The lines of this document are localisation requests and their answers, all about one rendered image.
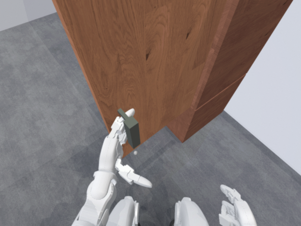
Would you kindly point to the robot left hand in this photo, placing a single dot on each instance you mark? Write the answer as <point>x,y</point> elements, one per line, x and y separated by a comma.
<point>112,149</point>

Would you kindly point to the robot thigh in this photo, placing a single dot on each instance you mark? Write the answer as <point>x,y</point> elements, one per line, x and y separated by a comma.
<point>125,213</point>
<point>188,213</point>

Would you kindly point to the handle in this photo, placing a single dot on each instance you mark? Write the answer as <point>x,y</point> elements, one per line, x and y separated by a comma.
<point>132,129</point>

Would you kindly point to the robot right hand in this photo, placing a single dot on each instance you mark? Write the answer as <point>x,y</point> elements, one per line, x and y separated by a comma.
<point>238,215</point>

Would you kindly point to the right robot thigh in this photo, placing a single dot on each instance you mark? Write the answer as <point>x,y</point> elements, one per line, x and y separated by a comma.
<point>188,213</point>

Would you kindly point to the left robot thigh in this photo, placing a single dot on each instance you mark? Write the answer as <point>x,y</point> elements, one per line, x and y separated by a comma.
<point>125,213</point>

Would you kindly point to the cupboard door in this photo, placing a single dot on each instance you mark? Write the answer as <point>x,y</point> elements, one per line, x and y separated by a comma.
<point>143,54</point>

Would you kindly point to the left robot forearm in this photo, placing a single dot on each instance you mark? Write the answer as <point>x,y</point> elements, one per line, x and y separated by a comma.
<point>101,193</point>

